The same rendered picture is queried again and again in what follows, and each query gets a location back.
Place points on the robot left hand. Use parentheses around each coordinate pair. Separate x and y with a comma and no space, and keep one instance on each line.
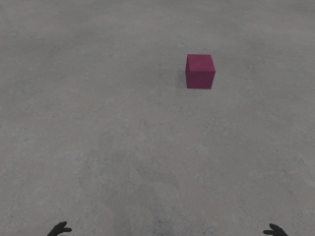
(59,228)

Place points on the carton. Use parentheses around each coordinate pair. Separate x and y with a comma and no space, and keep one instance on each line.
(200,71)

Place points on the robot right hand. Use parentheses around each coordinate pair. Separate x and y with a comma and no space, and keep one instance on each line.
(277,231)

